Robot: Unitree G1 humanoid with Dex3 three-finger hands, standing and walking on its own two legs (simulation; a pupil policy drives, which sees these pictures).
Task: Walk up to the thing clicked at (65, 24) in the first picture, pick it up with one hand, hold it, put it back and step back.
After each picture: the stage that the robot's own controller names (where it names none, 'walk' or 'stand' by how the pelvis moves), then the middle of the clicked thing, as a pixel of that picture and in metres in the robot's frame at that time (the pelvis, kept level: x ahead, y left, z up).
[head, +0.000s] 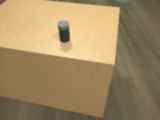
stand; (64, 31) +0.80 +0.14 -0.05
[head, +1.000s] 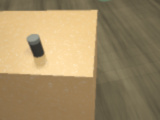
walk; (36, 46) +0.67 +0.30 -0.04
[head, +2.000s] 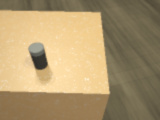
stand; (38, 56) +0.54 +0.22 -0.03
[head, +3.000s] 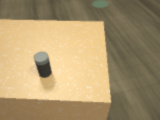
stand; (43, 65) +0.53 +0.21 -0.05
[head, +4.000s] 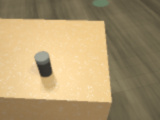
stand; (44, 64) +0.53 +0.21 -0.06
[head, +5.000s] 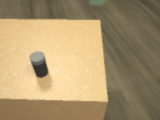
stand; (39, 64) +0.53 +0.23 -0.06
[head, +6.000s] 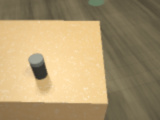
stand; (38, 66) +0.52 +0.23 -0.06
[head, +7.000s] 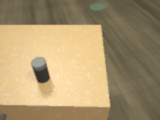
rise first; (41, 70) +0.51 +0.23 -0.05
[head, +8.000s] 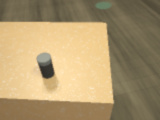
go down; (46, 66) +0.53 +0.22 -0.05
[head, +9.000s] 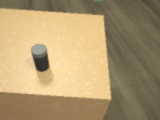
go down; (40, 58) +0.53 +0.21 -0.03
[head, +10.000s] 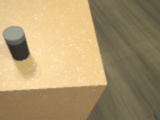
go down; (17, 44) +0.51 +0.21 +0.02
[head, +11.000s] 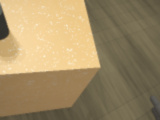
close in; out of the picture +0.54 +0.22 +0.06
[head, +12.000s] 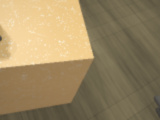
close; out of the picture +0.56 +0.22 +0.07
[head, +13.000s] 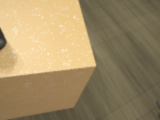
lift; out of the picture +0.51 +0.22 +0.06
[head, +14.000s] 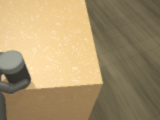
lift; (16, 71) +0.39 +0.19 +0.06
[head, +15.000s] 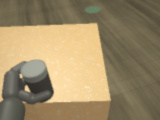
hold; (38, 81) +0.31 +0.15 +0.14
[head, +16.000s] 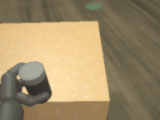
hold; (36, 83) +0.31 +0.15 +0.13
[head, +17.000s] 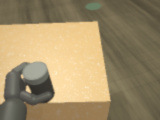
crouch; (40, 83) +0.31 +0.14 +0.13
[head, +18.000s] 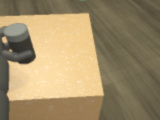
crouch; (21, 44) +0.44 +0.19 +0.16
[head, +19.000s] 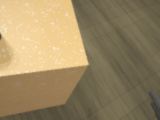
lower; out of the picture +0.53 +0.21 +0.05
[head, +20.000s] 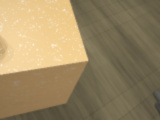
lower; out of the picture +0.54 +0.22 +0.07
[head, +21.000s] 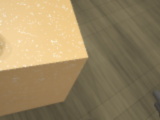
lower; out of the picture +0.55 +0.21 +0.07
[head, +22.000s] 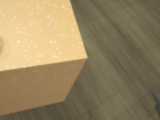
lower; out of the picture +0.55 +0.22 +0.07
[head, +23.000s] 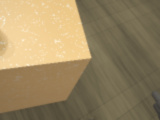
loosen; out of the picture +0.55 +0.21 +0.07
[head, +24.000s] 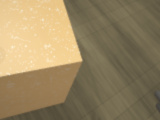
withdraw; out of the picture +0.54 +0.23 +0.07
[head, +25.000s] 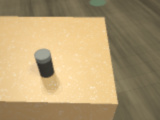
sink last; (44, 63) +0.50 +0.20 +0.01
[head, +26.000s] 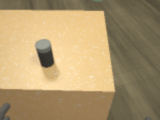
stand; (45, 53) +0.54 +0.20 +0.01
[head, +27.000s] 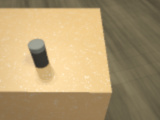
stand; (39, 54) +0.53 +0.21 +0.02
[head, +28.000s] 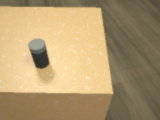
stand; (39, 54) +0.52 +0.20 +0.02
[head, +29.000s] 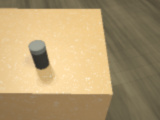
stand; (39, 55) +0.52 +0.21 +0.02
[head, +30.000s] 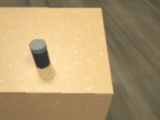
stand; (40, 54) +0.52 +0.20 +0.02
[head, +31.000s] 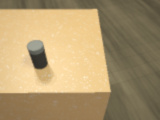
stand; (38, 55) +0.53 +0.20 +0.01
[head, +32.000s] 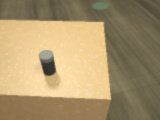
stand; (47, 63) +0.55 +0.20 -0.05
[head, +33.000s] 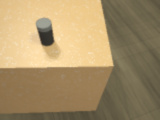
walk; (45, 32) +0.62 +0.18 -0.04
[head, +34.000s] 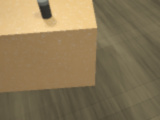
walk; (44, 8) +0.89 +0.29 -0.03
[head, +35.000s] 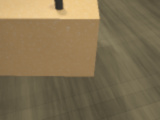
stand; (58, 1) +1.14 +0.22 -0.04
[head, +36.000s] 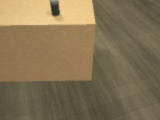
stand; (55, 7) +1.13 +0.23 -0.06
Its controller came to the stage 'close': yes
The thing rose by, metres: 0.18
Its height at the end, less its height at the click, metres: +0.00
